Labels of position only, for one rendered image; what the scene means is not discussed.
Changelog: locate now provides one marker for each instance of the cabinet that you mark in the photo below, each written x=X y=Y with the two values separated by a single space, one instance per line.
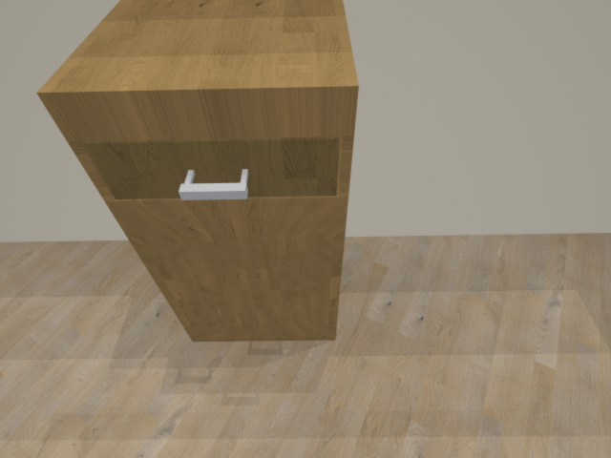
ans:
x=232 y=270

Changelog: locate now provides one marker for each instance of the handle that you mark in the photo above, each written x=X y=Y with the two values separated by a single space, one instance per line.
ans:
x=202 y=191

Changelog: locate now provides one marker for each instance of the drawer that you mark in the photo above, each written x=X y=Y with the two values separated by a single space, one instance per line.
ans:
x=277 y=166

